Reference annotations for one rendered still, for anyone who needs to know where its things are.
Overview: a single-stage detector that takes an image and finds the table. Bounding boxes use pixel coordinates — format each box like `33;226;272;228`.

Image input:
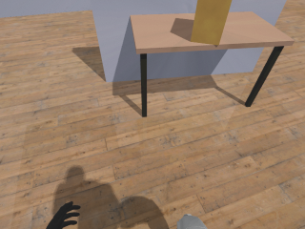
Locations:
130;11;295;117

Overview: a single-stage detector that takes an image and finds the carton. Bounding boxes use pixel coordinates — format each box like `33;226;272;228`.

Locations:
191;0;233;46

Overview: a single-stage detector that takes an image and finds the robot left hand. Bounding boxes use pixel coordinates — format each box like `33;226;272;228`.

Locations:
46;201;81;229

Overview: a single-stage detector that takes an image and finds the robot right thigh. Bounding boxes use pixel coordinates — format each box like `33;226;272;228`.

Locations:
176;216;208;229

